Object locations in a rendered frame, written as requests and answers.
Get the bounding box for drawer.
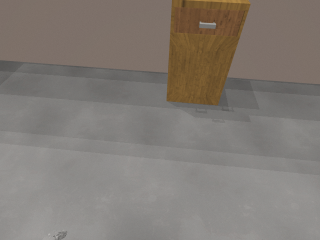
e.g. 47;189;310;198
174;7;244;37

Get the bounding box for handle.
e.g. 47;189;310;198
199;21;216;29

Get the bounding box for robot left hand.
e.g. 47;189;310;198
42;230;67;240

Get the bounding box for cabinet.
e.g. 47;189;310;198
166;0;251;106

